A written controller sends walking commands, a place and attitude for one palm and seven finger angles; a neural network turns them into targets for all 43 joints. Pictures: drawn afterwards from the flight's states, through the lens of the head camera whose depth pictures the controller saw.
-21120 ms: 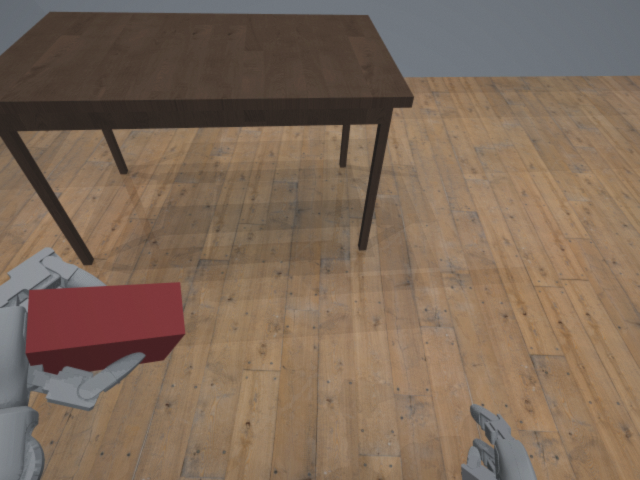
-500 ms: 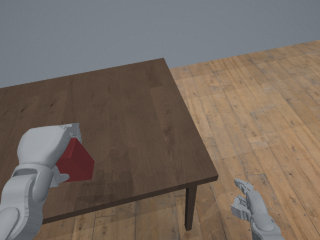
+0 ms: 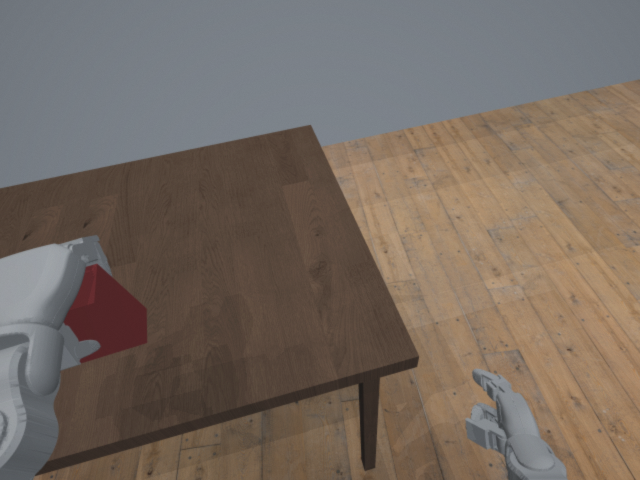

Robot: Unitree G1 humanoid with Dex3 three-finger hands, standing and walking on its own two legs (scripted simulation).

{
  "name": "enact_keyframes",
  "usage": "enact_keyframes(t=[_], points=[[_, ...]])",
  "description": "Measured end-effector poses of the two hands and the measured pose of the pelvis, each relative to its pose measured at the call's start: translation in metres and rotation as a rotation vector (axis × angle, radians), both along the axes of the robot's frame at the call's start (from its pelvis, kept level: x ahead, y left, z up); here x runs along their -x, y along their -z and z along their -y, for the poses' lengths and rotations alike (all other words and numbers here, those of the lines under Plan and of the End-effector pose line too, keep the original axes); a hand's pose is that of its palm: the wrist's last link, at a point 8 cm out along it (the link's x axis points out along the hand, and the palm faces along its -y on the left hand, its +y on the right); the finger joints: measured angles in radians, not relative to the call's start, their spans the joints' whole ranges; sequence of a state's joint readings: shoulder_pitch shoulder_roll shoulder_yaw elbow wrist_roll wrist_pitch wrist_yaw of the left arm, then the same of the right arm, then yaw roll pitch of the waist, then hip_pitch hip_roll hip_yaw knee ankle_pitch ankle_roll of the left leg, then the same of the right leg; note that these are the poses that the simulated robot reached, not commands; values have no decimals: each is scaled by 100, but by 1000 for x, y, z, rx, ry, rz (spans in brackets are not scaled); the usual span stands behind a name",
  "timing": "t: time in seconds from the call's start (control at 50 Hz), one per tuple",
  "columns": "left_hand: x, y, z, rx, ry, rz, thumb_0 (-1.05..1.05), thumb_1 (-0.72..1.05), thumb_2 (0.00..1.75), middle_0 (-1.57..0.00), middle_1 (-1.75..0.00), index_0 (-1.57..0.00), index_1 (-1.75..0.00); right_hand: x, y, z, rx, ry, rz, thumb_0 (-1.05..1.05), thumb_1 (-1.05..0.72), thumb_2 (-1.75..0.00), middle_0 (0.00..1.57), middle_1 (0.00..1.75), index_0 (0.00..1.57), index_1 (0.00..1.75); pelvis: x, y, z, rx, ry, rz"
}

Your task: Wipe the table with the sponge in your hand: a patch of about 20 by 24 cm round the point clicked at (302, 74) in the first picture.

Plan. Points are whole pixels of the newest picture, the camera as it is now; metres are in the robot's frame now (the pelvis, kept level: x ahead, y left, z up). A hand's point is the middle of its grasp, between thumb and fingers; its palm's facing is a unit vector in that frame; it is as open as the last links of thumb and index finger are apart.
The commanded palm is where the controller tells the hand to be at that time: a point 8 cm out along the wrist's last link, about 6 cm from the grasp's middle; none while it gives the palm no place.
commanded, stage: move the sponge above the wiping area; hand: left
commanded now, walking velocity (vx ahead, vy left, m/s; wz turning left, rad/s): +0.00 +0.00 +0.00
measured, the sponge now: (85, 326) +0.22 +0.33 +0.10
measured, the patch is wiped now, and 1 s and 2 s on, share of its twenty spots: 0.00 0.00 0.00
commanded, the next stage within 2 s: none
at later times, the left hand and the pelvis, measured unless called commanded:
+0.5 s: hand (61, 335) +0.20 +0.34 +0.12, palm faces +0.07 -0.09 -0.99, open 9.4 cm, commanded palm +0.18 +0.30 +0.17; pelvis -0.01 +0.01 +0.00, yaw +0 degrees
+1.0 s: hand (100, 373) +0.18 +0.30 +0.07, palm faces -0.07 -0.18 -0.98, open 9.3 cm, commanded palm +0.17 +0.29 +0.15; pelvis -0.01 +0.02 +0.00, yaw +1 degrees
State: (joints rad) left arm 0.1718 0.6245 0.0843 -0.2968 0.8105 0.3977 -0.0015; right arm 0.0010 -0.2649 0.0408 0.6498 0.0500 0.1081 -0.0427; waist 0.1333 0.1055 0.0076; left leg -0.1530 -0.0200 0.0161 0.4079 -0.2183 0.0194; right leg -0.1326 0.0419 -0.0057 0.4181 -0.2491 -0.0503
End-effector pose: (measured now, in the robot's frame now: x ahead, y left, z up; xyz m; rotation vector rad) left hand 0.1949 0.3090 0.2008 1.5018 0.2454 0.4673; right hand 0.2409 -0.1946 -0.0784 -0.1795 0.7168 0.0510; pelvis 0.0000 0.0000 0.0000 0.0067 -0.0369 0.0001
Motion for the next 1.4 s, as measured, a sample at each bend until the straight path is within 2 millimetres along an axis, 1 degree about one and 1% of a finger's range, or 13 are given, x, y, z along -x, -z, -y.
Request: enact_keyframes(t=[0.08, 0.2, 0.3, 0.42, 0.52, 0.62, 0.72, 0.84, 0.94, 1.04, 1.14, 1.26, 1.4], points=[[6, 20, -12, 77, -109, -100, 0, -44, 104, -81, -140, -81, -140, 1, 2, 7, 0, 17, 6, 1, -90, -90, 20, 29, 20, 30, 2, 0, -1, 0, -12, -7], [5, 60, 22, 123, 81, -275, 0, -45, 104, -81, -141, -81, -141, 2, 1, 10, 55, 14, 28, 1, -90, -90, 20, 29, 20, 30, 6, 1, -3, 0, -14, -7], [0, 38, 35, 7, 235, -131, 0, -45, 104, -81, -140, -82, -140, 8, -1, 5, 63, 18, 25, 1, -90, -90, 20, 29, 20, 30, 4, 1, -3, 5, 2, 1], [5, 9, -6, 6, 19, 32, 0, -45, 104, -81, -140, -82, -140, 13, 1, 1, 1, 39, -1, 1, -90, -90, 20, 29, 20, 30, 3, 0, -6, 5, 10, 2], [16, 42, -21, 117, -120, -130, 0, -44, 104, -81, -141, -81, -141, 10, 2, 0, -1, 40, 12, 1, -90, -90, 20, 29, 20, 30, 8, 0, -11, 5, -9, -3], [15, 78, 14, 160, 68, -278, 0, -45, 104, -81, -141, -82, -141, 7, 0, -6, 53, 5, 34, 1, -90, -90, 20, 29, 20, 30, 11, 1, -15, 5, -16, -3], [7, 51, 41, 28, 271, -112, 0, -45, 104, -82, -141, -82, -141, 9, -4, -15, 53, -7, 35, 1, -90, -90, 20, 29, 20, 30, 9, 1, -16, 10, 7, 1], [6, 19, 6, 27, 65, 58, 0, -45, 104, -82, -141, -82, -141, 11, -2, -21, -25, 15, 5, 1, -90, -90, 20, 29, 20, 30, 6, 0, -16, 7, 16, 2], [20, 50, -10, 135, -103, -94, 0, -45, 104, -81, -142, -82, -142, 8, -2, -15, -29, 19, 11, 1, -90, -90, 20, 29, 20, 30, 8, 0, -17, 5, -2, 1], [24, 87, 20, 179, 27, -265, 0, -45, 104, -82, -142, -82, -142, 5, -3, -10, 39, -8, 26, 1, -90, -90, 20, 29, 20, 30, 11, 1, -16, 5, -13, 2], [10, 71, 37, 48, 201, -160, 0, -45, 103, -82, -141, -83, -141, 7, -4, -9, 68, -10, 22, 1, -90, -90, 20, 29, 20, 30, 9, 1, -11, 9, 7, 8], [1, 36, 9, 14, 44, -1, 0, -45, 104, -82, -141, -82, -141, 12, -2, -4, -2, 36, 5, 1, -90, -90, 20, 29, 20, 30, 4, 0, -8, 6, 14, 5], [12, 80, 7, 150, -79, -236, 0, -45, 104, -81, -142, -82, -142, 8, 3, 6, 4, 39, 1, 1, -90, -90, 20, 29, 20, 30, 4, 0, -8, 1, -8, -6]])
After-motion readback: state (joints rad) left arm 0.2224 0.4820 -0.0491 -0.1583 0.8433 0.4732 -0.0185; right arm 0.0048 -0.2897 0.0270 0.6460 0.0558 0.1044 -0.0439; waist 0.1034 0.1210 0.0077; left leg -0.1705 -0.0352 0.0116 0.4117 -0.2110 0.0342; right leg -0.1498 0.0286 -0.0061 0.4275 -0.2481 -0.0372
